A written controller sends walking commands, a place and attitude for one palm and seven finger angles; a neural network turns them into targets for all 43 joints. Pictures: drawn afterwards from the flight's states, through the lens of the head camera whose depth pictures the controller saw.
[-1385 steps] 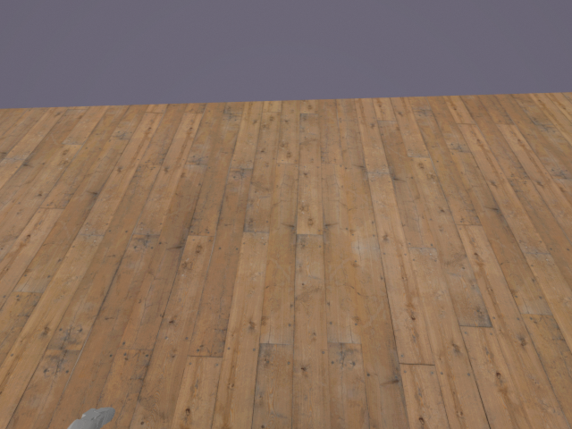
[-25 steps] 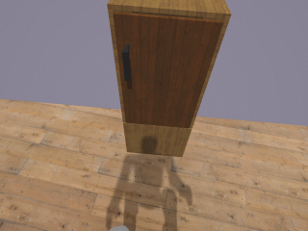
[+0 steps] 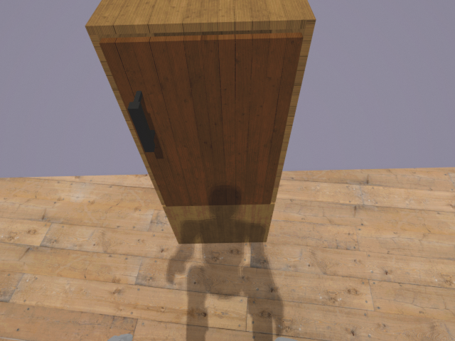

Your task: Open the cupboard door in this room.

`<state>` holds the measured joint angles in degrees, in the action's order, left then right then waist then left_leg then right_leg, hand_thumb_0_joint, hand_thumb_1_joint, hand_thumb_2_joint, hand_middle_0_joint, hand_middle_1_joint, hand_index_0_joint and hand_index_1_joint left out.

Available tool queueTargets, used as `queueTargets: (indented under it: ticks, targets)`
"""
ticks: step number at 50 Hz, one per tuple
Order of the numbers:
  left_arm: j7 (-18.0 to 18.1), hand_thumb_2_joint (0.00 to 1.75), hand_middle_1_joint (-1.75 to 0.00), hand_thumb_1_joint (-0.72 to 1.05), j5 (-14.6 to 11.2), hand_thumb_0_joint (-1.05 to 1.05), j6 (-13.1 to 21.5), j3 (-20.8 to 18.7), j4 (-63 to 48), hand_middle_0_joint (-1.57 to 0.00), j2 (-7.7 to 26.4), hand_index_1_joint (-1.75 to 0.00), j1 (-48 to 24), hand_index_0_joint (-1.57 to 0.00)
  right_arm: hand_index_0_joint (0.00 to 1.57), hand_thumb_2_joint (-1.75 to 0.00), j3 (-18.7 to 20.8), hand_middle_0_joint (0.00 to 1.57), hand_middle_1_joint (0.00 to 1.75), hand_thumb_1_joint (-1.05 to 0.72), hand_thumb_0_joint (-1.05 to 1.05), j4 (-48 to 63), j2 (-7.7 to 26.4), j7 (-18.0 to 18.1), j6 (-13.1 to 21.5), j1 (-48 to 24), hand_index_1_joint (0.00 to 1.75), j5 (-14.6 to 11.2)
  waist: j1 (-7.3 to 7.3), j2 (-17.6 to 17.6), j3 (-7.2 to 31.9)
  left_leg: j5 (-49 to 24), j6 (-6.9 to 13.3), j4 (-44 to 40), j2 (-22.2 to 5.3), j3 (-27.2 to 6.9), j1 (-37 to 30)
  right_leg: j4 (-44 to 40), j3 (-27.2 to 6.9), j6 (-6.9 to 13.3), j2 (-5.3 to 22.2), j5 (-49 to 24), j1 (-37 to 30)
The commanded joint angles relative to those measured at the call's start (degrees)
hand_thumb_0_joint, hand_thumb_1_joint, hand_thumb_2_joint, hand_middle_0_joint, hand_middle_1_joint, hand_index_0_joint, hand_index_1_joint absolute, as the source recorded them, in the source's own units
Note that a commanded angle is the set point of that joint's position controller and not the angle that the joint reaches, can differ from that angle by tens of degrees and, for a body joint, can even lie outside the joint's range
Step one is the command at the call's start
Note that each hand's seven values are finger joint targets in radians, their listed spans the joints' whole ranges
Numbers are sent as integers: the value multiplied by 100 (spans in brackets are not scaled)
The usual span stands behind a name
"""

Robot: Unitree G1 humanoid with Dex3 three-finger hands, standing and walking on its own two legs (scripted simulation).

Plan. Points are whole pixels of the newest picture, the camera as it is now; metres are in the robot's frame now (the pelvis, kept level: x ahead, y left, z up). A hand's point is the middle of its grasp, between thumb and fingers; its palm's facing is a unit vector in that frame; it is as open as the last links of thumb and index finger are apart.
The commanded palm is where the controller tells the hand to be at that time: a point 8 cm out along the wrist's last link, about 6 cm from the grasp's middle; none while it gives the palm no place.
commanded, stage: come to a stop and stand still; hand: left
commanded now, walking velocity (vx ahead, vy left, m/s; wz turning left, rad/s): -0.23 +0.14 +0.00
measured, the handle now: (144, 122) +0.54 +0.20 +0.05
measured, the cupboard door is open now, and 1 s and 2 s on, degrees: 0 0 0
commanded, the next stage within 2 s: look again from close up in 1.24 s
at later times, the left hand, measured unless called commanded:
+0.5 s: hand out of the picture -0.02 +0.24 -0.17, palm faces +0.07 -0.97 -0.23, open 7.4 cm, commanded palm none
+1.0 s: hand out of the picture -0.02 +0.20 -0.16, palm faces -0.01 -0.97 -0.22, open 7.4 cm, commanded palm none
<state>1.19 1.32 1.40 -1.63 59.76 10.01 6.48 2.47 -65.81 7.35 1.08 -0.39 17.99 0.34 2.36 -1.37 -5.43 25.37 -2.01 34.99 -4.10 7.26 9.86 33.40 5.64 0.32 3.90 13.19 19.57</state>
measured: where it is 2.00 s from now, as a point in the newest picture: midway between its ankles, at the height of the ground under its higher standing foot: outside the picture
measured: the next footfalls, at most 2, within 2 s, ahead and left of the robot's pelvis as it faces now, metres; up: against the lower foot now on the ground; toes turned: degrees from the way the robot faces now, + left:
left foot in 0.28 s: +0.01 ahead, +0.15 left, +0.00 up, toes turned +4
right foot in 0.58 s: -0.02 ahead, -0.09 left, +0.00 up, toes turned +1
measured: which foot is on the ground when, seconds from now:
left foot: up 0.00-0.26, down 0.28-1.00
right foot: down 0.00-0.30, up 0.32-0.56, down 0.58-1.00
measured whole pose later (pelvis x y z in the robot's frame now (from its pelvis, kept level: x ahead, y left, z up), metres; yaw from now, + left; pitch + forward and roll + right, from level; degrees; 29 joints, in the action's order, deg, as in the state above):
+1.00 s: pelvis -0.05 +0.02 +0.01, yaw -1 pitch -1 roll +1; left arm 1.9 0.9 1.2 0.6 59.4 9.6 16.1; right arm -0.9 -61.5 8.8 0.1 0.2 18.1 1.3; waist 0.7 -0.6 -1.7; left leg 13.9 -0.5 29.0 -2.4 4.8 14.1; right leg 30.5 2.2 1.2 0.3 17.7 12.0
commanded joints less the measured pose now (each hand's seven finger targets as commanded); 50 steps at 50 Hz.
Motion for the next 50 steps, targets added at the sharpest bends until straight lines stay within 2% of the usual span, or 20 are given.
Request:
queueTargets:
  ticks: [1,3,8,12,13,14,15,16,19,20,24,26,27,29,31,32,33,34,36,50]
  targets:
    - [175,90,-30,90,-10,0,-76,-276,-30,-20,1115,-30,836,-20,20,-90,162,20,30,-90,0,417,550,88,-98,147,30,-64,-471,1411,1033,1023,29,2182,185,-663,1246,-802,-1547,1320,1964,-5548,-1722]
    - [203,90,-30,90,16,0,-134,-312,-215,-20,1107,-30,565,-20,20,-90,163,20,30,-90,0,496,539,59,-145,-22,30,-50,-438,1053,1052,798,3,2526,224,-812,1404,-828,-1270,1195,1817,-4850,-1599]
    - [169,90,-30,90,64,0,-191,-350,-478,-20,1097,-30,243,-20,20,-90,139,20,30,-90,0,705,499,-11,-183,-116,30,-22,-324,1284,1032,266,-59,1583,271,-596,998,-1060,-975,975,1480,-3304,-1019]
    - [122,90,-30,90,19,0,-236,-359,-495,-20,1073,-30,143,-20,20,-90,119,20,30,-90,0,660,540,-27,-80,264,30,-2,-60,1154,1020,-1087,-32,-570,326,-290,-109,-792,-900,538,1124,-1469,-349]
    - [101,90,-30,90,-26,0,-269,-313,-509,-20,924,-30,185,-20,20,-90,129,20,30,-90,0,654,691,-34,-34,322,30,7,-29,636,922,-1316,10,-1143,123,-480,-460,-443,-768,326,856,-621,57]
    - [70,90,-30,90,-59,0,-315,-254,-576,-20,589,-30,349,-20,20,-90,189,20,30,-90,0,790,1056,-37,15,144,30,69,-109,-793,690,-1496,337,-1834,-832,-1686,-223,214,-366,0,218,692,592]
    - [58,90,-30,90,-52,0,-347,-209,-630,-20,428,-30,338,-20,20,-90,225,20,30,-90,0,1047,1398,-33,-12,-214,30,96,-133,-1534,298,-1258,765,-2416,-1598,-2385,880,1058,-212,-165,-160,1611,411]
    - [77,90,-30,90,-20,0,-429,-218,-564,-20,510,-30,258,-20,20,-90,209,20,30,-90,0,1121,1349,31,4,-594,30,120,-150,-1571,105,-1172,914,-2647,-1587,-2439,1377,1645,-684,-174,-95,1668,256]
    - [4,90,-30,90,-3,0,-390,-219,-208,-20,535,-30,787,-20,20,-90,87,20,30,-90,0,1126,1083,83,50,-1076,30,102,-484,-852,236,-1636,932,-2176,-922,-1404,662,2248,-748,-160,-174,1068,438]
    - [-9,90,-30,90,-6,0,-349,-191,-144,-20,500,-30,855,-20,20,-90,82,20,30,-90,0,1092,1037,81,73,-1008,30,68,-461,-582,325,-1938,950,-2099,-886,-1248,438,2134,-675,-182,-138,1010,423]
    - [20,90,-30,90,-42,0,-241,-12,-141,-20,370,-30,697,-20,20,-90,108,20,30,-90,0,800,1062,92,99,-524,30,55,-185,-665,618,-3290,1086,-1798,-996,-1288,-632,632,-437,-247,-44,1250,161]
    - [41,90,-30,90,-66,0,-186,22,10,-20,378,-30,883,-20,20,-90,117,20,30,-90,0,667,1030,88,107,-380,30,27,-213,-510,690,-3897,987,-1508,-928,-1266,-698,-442,-382,-239,-62,729,-366]
    - [56,90,-30,90,-66,0,-143,49,151,-20,400,-30,1182,-20,20,-90,104,20,30,-90,0,639,1038,85,113,-420,30,-11,-316,-327,825,-3744,802,-1267,-769,-1148,-723,-1189,-394,-234,-26,-8,-738]
    - [104,90,-30,90,-50,0,-45,65,258,-20,667,-30,1181,-20,20,-90,62,20,30,-90,0,633,766,52,127,-367,30,-88,-132,363,689,-2554,320,-1090,-272,-809,-256,-1423,-1057,27,570,-1516,-1070]
    - [94,90,-30,90,-60,0,-1,47,267,-20,683,-30,995,-20,20,-90,28,20,30,-90,0,565,662,39,53,-418,30,-28,-90,1118,505,-1777,163,-1211,-94,-641,-330,-1452,-1220,224,658,-1344,-647]
    - [91,90,-30,90,-64,0,-4,66,271,-20,641,-30,958,-20,20,-90,23,20,30,-90,0,520,693,33,34,-426,30,-19,-90,1171,309,-1575,149,-1262,-63,-619,-394,-1579,-1252,245,639,-949,-388]
    - [328,90,-30,90,66,0,105,74,265,-20,472,-30,1461,-20,20,-90,2,20,30,-90,0,855,987,-18,146,-532,30,24,-220,665,235,-2024,136,-387,-206,-577,11,-1153,-1342,57,518,-2540,-614]
    - [297,90,-30,90,-6,0,128,52,-41,-20,782,-30,1211,-20,20,-90,-49,20,30,-90,0,942,707,-52,106,-284,30,18,-56,538,625,-1025,205,-634,-80,-629,162,-1232,-1294,196,638,-1230,-723]
    - [219,90,-30,90,-28,0,131,52,-207,-20,726,-30,1090,-20,20,-90,-101,20,30,-90,0,1022,728,-94,98,-290,30,76,-92,205,275,-956,231,-724,-26,-614,202,-1331,-1214,308,449,612,-142]
    - [108,90,-30,90,-71,0,36,100,-252,-20,629,-30,1184,-20,20,-90,-229,20,30,-90,0,689,666,-21,195,88,30,72,-238,312,164,-1313,345,-1135,-131,-692,503,-1165,-1014,265,166,314,-505]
